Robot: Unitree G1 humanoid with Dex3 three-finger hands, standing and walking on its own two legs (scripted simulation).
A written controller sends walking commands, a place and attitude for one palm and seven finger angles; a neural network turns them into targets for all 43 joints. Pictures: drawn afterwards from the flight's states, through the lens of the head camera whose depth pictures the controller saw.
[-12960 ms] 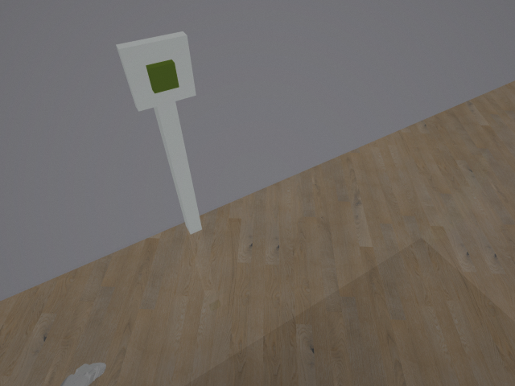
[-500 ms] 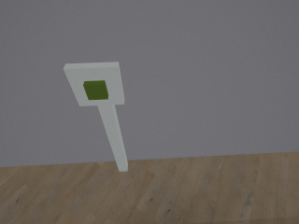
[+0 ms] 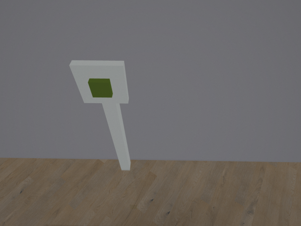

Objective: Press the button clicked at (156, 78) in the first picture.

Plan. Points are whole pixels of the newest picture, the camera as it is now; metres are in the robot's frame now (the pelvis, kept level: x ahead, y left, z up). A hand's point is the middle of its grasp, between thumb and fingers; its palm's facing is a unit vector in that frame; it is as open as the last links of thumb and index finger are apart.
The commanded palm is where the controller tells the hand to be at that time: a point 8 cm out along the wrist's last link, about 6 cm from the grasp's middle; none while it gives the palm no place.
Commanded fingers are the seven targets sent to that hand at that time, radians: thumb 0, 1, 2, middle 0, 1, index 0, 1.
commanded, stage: look again from close up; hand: left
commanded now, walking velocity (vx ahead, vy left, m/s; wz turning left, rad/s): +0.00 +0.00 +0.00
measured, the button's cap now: (101, 87) +0.55 +0.22 +0.03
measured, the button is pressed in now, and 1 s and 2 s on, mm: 0 0 0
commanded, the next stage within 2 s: shuffle to correct the standing spot in 0.48 s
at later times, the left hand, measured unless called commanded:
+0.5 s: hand out of the picture -0.01 +0.24 -0.18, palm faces -0.01 -0.98 -0.21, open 7.4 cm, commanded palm none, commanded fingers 0.00 0.90 0.90 -0.20 -0.30 -0.20 -0.30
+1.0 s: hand out of the picture +0.01 +0.16 -0.19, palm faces +0.11 -0.98 -0.14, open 7.4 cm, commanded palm none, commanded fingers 0.00 0.90 0.90 -0.20 -0.30 -0.20 -0.30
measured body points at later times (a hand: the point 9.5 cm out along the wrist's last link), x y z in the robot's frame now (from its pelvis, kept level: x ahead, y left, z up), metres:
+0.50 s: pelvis -0.01 +0.06 +0.00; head -0.01 +0.06 +0.45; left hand -0.01 +0.29 -0.16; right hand -0.02 -0.16 -0.16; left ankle -0.01 +0.14 -0.74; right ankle -0.02 -0.08 -0.74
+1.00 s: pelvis +0.06 +0.02 -0.01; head +0.09 +0.03 +0.43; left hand +0.00 +0.22 -0.18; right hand +0.07 -0.21 -0.17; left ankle +0.03 +0.11 -0.72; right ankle -0.02 -0.08 -0.74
